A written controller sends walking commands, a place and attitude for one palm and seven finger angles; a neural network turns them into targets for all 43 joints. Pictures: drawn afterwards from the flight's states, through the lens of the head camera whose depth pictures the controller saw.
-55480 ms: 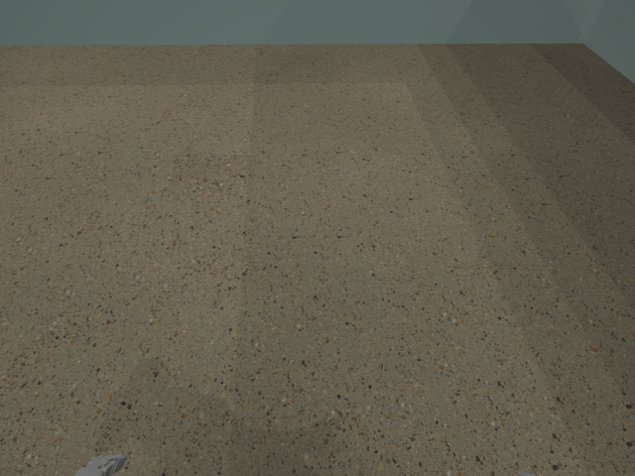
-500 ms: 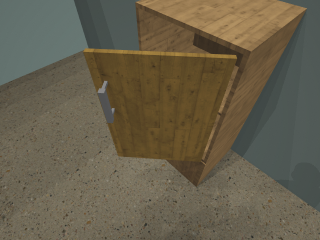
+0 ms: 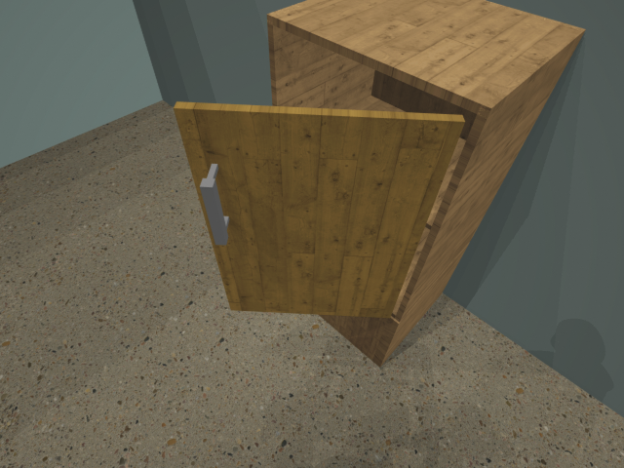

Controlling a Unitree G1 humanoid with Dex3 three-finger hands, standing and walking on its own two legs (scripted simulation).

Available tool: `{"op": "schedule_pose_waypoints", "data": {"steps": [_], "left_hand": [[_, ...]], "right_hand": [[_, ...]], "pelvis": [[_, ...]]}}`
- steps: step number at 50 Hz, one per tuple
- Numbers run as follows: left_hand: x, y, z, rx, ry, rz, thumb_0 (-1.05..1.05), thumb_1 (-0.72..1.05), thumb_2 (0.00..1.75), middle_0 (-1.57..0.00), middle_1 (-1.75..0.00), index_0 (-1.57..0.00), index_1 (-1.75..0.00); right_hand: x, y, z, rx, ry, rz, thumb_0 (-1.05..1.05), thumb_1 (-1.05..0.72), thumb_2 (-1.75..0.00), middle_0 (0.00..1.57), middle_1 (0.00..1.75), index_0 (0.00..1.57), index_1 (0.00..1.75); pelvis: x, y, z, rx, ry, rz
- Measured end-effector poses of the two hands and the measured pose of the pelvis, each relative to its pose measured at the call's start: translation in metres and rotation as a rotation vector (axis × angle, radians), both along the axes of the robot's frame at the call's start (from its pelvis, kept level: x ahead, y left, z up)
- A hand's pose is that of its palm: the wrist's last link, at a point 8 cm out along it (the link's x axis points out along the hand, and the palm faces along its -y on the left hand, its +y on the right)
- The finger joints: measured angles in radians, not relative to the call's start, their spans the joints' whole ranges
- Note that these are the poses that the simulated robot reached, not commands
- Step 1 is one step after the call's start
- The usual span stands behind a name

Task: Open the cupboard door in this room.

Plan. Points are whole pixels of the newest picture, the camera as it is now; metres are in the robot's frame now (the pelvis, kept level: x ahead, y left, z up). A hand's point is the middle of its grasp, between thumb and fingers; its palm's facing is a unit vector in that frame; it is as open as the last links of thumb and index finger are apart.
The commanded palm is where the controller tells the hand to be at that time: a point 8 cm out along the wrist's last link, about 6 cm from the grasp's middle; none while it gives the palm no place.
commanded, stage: look again from close up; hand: left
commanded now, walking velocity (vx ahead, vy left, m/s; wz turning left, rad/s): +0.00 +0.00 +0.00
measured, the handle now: (217, 205) +0.52 +0.19 +0.00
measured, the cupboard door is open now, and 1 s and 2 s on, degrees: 41 41 41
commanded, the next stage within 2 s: raise the hand with hooked fingers in 0.56 s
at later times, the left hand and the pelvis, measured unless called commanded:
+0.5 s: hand out of the picture +0.03 +0.20 -0.18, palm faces +0.00 -0.98 -0.21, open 7.4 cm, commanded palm none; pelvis +0.02 +0.01 +0.00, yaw +0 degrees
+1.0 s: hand (169, 419) +0.19 +0.19 -0.04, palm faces -0.01 -1.00 -0.06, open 8.2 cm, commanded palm +0.14 +0.26 -0.05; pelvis -0.03 -0.02 -0.07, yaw +1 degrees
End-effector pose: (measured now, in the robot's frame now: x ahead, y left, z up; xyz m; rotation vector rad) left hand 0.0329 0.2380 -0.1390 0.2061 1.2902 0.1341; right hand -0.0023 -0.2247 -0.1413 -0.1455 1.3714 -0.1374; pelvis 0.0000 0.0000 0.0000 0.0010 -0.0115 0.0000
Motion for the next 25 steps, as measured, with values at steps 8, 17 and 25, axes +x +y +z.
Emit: {"op": "schedule_pose_waypoints", "data": {"steps": [8, 17, 25], "left_hand": [[-0.011, 0.002, -0.004, -0.014, 0.055, 0.018, 0.01, 0.91, 0.9, -0.2, -0.3, -0.2, -0.3], [-0.011, 0.003, -0.006, -0.024, 0.066, 0.029, 0.01, 0.91, 0.9, -0.2, -0.3, -0.2, -0.3], [-0.004, 0.006, -0.005, -0.021, 0.05, 0.031, 0.01, 0.91, 0.9, -0.2, -0.3, -0.2, -0.3]], "right_hand": [[0.013, 0.004, 0.002, -0.012, -0.002, 0.006, 0.0, -0.91, -0.9, 0.2, 0.3, 0.2, 0.3], [0.045, 0.003, 0.006, -0.03, -0.061, 0.025, 0.0, -0.91, -0.9, 0.2, 0.3, 0.2, 0.3], [0.063, 0.002, 0.009, -0.038, -0.096, 0.041, 0.0, -0.91, -0.9, 0.2, 0.3, 0.2, 0.3]], "pelvis": [[0.007, 0.005, 0.001, 0.0, -0.001, -0.002], [0.013, 0.009, 0.002, 0.0, -0.005, -0.003], [0.017, 0.01, 0.003, 0.001, -0.006, -0.002]]}}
